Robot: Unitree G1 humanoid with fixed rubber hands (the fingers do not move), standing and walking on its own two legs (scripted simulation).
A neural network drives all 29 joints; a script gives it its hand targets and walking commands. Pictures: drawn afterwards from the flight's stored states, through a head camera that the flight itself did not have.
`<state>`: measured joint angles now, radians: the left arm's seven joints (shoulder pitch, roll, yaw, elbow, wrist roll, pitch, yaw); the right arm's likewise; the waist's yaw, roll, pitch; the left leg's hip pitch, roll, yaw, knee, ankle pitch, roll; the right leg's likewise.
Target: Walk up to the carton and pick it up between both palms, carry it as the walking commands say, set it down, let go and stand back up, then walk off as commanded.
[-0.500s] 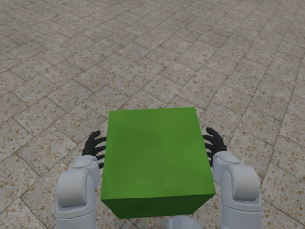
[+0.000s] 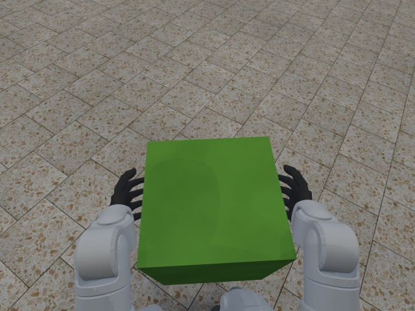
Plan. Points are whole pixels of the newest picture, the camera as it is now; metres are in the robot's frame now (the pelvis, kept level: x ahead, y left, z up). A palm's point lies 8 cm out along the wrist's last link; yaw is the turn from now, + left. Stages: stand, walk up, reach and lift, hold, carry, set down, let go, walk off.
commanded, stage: carry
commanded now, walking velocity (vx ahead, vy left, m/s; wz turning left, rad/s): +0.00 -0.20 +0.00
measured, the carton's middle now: (211, 218) +0.28 +0.00 +0.00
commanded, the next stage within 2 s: none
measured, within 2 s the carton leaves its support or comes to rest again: neither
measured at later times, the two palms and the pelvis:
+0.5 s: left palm (214, 265) +0.18 +0.00 +0.06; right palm (407, 251) +0.19 -0.30 +0.08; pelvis -0.08 -0.16 +0.00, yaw +3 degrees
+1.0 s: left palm (340, 300) +0.13 -0.18 +0.06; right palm out of the picture +0.13 -0.48 +0.07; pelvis -0.14 -0.33 +0.00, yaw +2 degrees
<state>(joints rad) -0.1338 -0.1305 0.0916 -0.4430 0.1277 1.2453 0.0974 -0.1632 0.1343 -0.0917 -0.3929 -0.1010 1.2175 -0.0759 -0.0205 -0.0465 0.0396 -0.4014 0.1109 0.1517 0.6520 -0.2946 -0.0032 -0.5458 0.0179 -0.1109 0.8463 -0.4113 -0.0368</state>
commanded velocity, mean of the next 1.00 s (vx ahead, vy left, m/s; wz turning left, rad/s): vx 0.00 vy -0.20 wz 0.00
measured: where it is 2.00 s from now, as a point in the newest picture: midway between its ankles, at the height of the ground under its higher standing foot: outside the picture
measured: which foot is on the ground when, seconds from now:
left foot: down 0.00-0.16, up 0.18-0.44, down 0.46-0.76, up 0.78-0.92, down 0.94-1.00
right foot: up 0.00-0.12, down 0.14-0.48, up 0.50-0.72, down 0.74-0.96, up 0.98-1.00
